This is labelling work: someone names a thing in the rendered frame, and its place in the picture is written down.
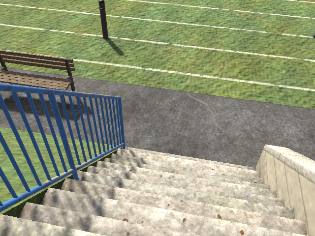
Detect stairs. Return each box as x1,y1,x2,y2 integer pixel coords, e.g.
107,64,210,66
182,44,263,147
0,147,308,236

